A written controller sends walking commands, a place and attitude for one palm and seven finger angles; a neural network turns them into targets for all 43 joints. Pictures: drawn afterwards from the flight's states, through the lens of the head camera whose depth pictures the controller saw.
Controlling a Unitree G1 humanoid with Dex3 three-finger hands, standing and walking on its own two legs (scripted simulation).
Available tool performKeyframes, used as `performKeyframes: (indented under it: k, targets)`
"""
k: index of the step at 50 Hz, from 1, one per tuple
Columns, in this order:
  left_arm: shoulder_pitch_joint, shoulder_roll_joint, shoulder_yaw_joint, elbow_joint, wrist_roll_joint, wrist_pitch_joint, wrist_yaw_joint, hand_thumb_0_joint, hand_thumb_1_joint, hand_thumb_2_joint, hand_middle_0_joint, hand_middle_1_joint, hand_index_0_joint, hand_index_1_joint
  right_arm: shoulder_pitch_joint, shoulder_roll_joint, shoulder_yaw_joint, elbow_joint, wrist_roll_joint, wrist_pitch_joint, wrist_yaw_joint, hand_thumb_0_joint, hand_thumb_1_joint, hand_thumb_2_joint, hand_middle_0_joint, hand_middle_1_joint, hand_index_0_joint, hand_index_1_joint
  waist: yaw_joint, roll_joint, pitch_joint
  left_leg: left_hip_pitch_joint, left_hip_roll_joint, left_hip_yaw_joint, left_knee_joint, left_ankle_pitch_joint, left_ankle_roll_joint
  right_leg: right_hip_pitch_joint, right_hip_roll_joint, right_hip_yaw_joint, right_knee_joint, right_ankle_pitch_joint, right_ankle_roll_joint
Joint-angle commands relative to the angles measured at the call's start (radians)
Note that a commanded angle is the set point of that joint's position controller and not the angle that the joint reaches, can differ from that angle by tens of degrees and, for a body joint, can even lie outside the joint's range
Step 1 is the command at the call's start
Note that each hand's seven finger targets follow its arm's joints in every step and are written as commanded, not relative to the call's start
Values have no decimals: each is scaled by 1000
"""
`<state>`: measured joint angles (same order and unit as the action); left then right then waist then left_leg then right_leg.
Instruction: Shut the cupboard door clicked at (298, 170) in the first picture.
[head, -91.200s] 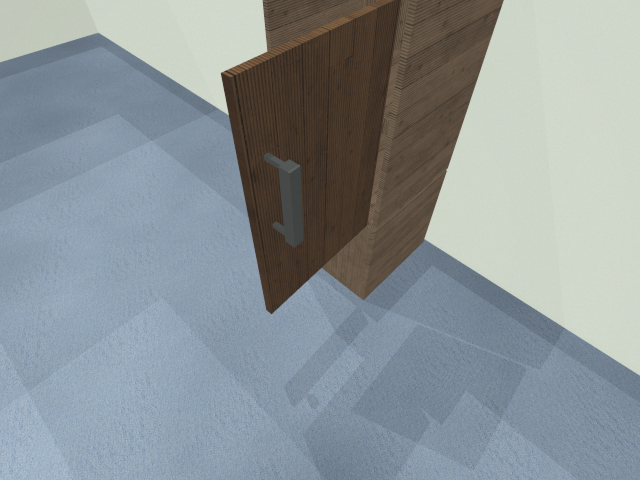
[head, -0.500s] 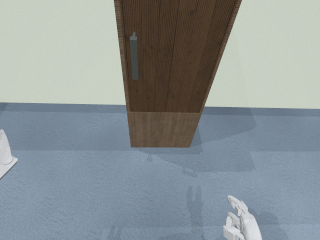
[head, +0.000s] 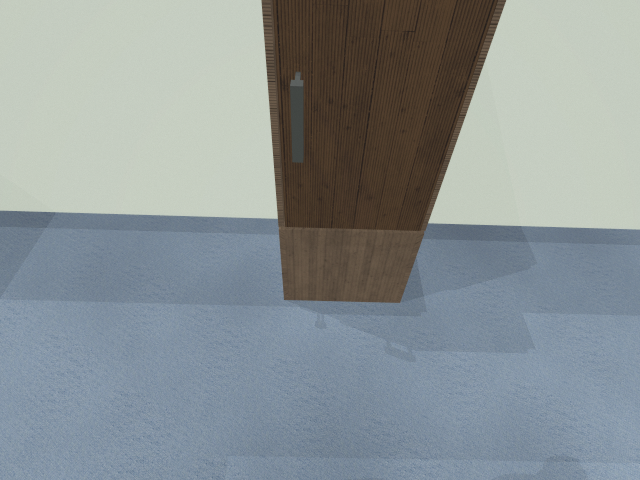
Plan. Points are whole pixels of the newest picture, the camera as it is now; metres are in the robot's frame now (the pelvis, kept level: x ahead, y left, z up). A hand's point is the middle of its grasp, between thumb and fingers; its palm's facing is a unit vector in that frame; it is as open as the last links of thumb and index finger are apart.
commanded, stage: let the arm hang, fingers relaxed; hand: left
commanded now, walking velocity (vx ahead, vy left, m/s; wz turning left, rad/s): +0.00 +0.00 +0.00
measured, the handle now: (298, 118) +0.78 +0.07 +0.03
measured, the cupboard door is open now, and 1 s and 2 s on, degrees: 0 0 0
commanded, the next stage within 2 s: look to check the result in 0.82 s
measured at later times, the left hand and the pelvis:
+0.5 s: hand out of the picture -0.06 +0.18 -0.16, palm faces +0.03 -0.98 -0.19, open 7.3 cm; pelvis -0.01 +0.01 +0.01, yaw -1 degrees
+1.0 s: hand out of the picture -0.02 +0.17 -0.16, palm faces +0.03 -0.98 -0.18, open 7.3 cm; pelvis +0.00 +0.00 +0.01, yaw -1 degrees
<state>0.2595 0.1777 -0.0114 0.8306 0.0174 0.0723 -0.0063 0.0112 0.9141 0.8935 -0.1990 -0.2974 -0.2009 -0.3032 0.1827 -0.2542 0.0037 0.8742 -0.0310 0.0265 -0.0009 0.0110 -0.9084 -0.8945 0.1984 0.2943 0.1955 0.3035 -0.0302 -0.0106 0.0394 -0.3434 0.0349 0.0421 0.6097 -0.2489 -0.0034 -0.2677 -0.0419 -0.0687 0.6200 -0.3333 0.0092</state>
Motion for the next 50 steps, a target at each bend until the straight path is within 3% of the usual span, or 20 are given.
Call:
performKeyframes:
  k: [1, 2, 4, 7, 16, 24, 30, 42, 50]
  targets:
    - [46, 145, 61, 52, 2, -58, 21, 0, 900, 900, -200, -300, -200, -300, 1, -93, -24, 11, 1, -21, -19, 0, -900, -900, 200, 300, 200, 300, 41, 156, -45, 18, 77, -121, -236, 2, 34, 81, -36, 86, -204, 55, -44]
    - [58, 133, 63, 83, 1, -59, 21, 0, 900, 900, -200, -300, -200, -300, 15, -80, -26, 27, 0, -20, -21, 0, -900, -900, 200, 300, 200, 300, 39, 203, -42, 26, 70, -115, -250, -44, 31, 80, -37, 85, -219, 52, -48]
    - [72, 130, 56, 138, -2, -60, 19, 0, 900, 900, -200, -300, -200, -300, 48, -66, -28, 60, 5, -17, -24, 0, -900, -900, 200, 300, 200, 300, 34, 209, -42, 38, 70, -117, -279, -103, 29, 85, -34, 81, -238, 49, -50]
    - [91, 113, 46, 199, -1, -65, 21, 0, 900, 900, -200, -300, -200, -300, 93, -52, -35, 101, 10, -14, -28, 0, -900, -900, 200, 300, 200, 300, 27, 97, -20, 69, 71, -111, -283, -109, 31, 57, -41, 81, -276, 40, -50]
    - [148, 82, 38, 299, 0, -71, 32, 0, 900, 900, -200, -300, -200, -300, 175, -5, -34, 189, 15, -13, -30, 0, -900, -900, 200, 300, 200, 300, 22, -14, 40, 99, 66, -85, -288, -93, 32, -10, -50, 83, -307, -24, -42]
    - [162, 51, 43, 305, 3, -68, 40, 0, 900, 900, -200, -300, -200, -300, 199, 28, -32, 212, 10, -11, -30, 0, -900, -900, 200, 300, 200, 300, 23, 8, 92, 69, 58, -84, -294, -115, 34, -55, -43, 93, -296, -63, -40]
    - [157, 48, 52, 288, 4, -69, 41, 0, 900, 900, -200, -300, -200, -300, 204, 33, -35, 208, 9, -16, -31, 0, -900, -900, 200, 300, 200, 300, 30, 39, 80, 42, 57, -90, -303, -129, 33, -25, -36, 82, -275, -30, -38]
    - [120, 47, 54, 276, 0, -77, 40, 0, 900, 900, -200, -300, -200, -300, 203, 44, -33, 205, 9, -21, -31, 0, -900, -900, 200, 300, 200, 300, 21, 32, 39, 94, 55, -71, -267, -21, 27, -9, -51, 91, -285, 27, -45]
    - [119, 57, 50, 284, -1, -78, 41, 0, 900, 900, -200, -300, -200, -300, 186, 30, -31, 206, 15, -19, -32, 0, -900, -900, 200, 300, 200, 300, 22, 14, 49, 122, 59, -66, -264, 11, 25, -7, -51, 91, -299, 40, -42]
